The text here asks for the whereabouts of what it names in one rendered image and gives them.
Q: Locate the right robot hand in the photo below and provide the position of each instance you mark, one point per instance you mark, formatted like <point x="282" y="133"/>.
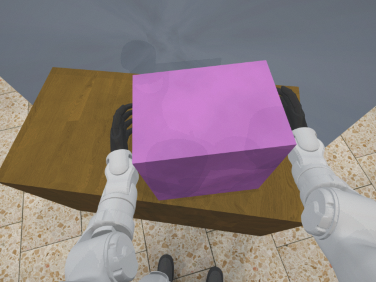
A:
<point x="292" y="108"/>

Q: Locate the robot foot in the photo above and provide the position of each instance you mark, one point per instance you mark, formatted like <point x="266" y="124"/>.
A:
<point x="214" y="275"/>
<point x="166" y="265"/>

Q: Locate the robot left upper arm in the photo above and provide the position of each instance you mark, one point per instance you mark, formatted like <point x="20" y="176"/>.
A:
<point x="107" y="258"/>

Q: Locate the carton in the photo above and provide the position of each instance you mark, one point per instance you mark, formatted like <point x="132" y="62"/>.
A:
<point x="208" y="130"/>

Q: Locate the left robot foot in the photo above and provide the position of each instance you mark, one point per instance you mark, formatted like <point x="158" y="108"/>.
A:
<point x="166" y="265"/>

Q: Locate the left robot hand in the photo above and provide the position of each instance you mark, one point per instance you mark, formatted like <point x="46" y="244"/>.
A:
<point x="119" y="134"/>

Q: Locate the pedestal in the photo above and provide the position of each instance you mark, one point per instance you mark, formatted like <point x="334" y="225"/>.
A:
<point x="60" y="155"/>

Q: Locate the robot right upper arm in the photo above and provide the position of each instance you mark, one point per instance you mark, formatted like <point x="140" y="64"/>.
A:
<point x="344" y="226"/>

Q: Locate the robot left forearm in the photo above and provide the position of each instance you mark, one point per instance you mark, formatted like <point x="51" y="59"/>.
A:
<point x="118" y="202"/>

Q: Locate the right robot foot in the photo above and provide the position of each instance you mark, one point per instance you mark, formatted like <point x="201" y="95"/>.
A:
<point x="214" y="275"/>

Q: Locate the robot right forearm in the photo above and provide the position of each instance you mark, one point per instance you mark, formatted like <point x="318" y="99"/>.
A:
<point x="309" y="167"/>

